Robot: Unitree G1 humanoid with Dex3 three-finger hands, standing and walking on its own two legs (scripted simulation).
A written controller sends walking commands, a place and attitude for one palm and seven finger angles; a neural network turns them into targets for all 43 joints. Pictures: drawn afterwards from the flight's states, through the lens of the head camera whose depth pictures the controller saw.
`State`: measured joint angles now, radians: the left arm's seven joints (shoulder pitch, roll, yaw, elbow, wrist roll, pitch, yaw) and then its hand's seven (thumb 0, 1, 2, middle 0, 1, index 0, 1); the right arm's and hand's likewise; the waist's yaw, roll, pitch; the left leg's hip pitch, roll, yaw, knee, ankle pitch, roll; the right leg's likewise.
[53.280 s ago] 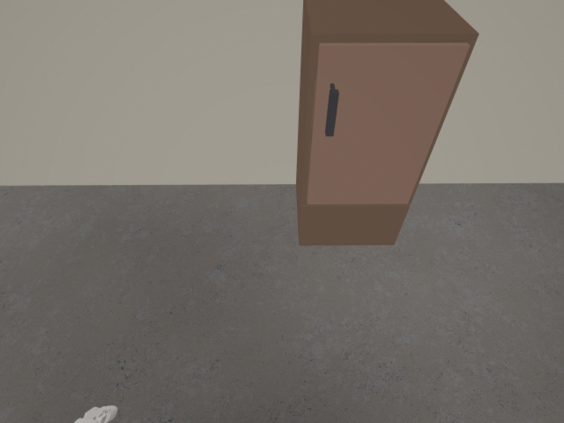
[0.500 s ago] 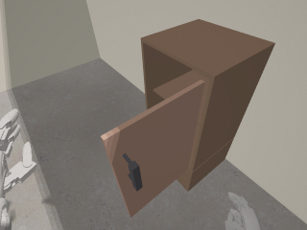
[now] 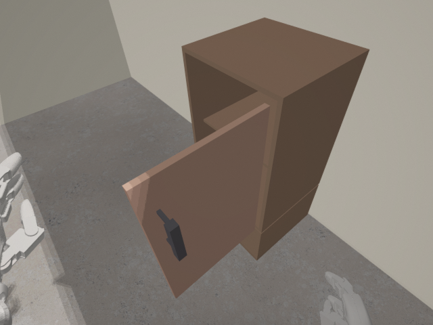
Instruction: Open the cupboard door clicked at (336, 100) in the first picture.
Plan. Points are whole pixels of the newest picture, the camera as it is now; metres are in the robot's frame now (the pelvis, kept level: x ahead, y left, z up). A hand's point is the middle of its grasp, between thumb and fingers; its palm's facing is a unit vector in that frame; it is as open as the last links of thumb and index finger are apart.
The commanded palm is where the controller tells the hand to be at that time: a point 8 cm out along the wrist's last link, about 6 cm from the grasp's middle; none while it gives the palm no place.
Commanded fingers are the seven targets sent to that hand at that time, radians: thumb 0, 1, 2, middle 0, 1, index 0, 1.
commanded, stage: step back with the hand held close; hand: left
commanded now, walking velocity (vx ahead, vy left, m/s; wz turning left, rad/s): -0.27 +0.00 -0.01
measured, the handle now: (171, 234) +0.32 +0.14 -0.06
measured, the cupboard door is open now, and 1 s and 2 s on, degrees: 91 91 91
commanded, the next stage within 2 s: stop stepping back and stand still in 1.00 s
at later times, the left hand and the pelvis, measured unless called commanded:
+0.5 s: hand (9, 269) +0.15 +0.28 +0.15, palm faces +0.39 -0.79 -0.47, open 7.4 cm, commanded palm +0.09 +0.32 +0.17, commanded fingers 0.00 0.90 0.90 -0.20 -0.30 -0.20 -0.30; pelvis -0.05 +0.03 -0.01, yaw +0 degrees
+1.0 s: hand out of the picture +0.08 +0.28 +0.14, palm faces +0.28 -0.84 -0.47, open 7.5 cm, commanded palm +0.00 +0.32 +0.17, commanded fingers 0.00 0.90 0.90 -0.20 -0.30 -0.20 -0.30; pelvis -0.15 +0.03 -0.01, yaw -2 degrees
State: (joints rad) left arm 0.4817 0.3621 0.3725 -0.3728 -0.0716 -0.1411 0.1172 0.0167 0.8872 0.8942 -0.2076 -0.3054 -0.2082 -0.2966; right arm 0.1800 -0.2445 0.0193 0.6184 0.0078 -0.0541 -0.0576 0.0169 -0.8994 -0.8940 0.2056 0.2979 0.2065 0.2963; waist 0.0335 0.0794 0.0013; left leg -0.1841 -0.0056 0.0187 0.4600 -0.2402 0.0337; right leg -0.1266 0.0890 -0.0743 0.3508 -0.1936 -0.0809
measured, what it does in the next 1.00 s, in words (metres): walks backwards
